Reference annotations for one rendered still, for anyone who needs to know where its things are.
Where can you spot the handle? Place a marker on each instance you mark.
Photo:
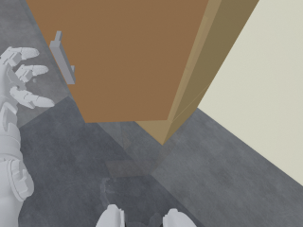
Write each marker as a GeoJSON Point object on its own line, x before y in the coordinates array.
{"type": "Point", "coordinates": [68, 71]}

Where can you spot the left robot upper arm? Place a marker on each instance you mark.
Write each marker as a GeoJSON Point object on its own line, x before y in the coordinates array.
{"type": "Point", "coordinates": [16, 185]}

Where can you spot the robot right thigh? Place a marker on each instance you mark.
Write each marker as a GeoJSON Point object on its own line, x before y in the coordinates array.
{"type": "Point", "coordinates": [177, 219]}

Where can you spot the cupboard door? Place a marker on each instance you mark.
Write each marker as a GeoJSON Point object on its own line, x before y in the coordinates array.
{"type": "Point", "coordinates": [129, 55]}

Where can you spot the robot left hand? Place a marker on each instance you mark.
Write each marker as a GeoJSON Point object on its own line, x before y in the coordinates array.
{"type": "Point", "coordinates": [8, 79]}

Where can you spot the robot left forearm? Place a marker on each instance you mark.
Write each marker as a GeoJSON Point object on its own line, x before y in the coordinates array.
{"type": "Point", "coordinates": [10, 137]}

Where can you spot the robot thigh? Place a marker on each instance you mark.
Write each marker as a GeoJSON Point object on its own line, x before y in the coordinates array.
{"type": "Point", "coordinates": [177, 219]}
{"type": "Point", "coordinates": [112, 217]}

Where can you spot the robot left thigh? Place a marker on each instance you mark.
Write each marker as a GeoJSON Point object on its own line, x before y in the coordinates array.
{"type": "Point", "coordinates": [112, 217]}

